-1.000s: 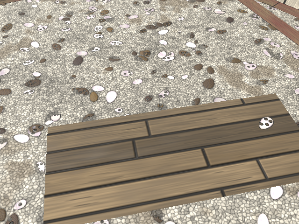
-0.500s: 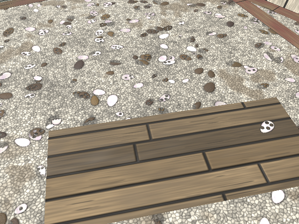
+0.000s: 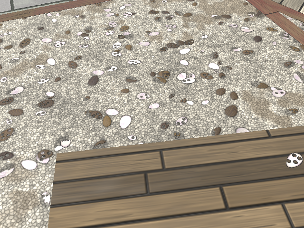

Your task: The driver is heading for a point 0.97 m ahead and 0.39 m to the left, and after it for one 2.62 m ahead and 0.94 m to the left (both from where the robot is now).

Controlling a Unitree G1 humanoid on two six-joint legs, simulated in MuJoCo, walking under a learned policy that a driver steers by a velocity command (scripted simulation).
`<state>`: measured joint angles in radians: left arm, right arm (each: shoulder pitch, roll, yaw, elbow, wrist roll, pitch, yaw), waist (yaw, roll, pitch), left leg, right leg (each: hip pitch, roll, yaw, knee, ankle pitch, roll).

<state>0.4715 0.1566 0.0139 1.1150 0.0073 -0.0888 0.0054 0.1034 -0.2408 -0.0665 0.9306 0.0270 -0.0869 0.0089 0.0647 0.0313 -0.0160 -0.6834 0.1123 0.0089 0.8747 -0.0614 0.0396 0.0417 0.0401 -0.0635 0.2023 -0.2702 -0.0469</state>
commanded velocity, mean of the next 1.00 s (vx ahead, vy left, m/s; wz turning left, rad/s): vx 0.49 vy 0.00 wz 0.49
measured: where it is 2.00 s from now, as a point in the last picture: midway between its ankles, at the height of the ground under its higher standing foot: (83, 146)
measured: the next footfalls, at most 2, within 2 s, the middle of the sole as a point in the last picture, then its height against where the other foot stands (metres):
left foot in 0.20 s outside the picture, level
right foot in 0.72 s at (166, 203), level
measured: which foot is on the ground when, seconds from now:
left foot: up 0.00-0.18, down 0.20-0.72, up 0.74-1.00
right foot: down 0.00-0.22, up 0.24-0.70, down 0.72-1.00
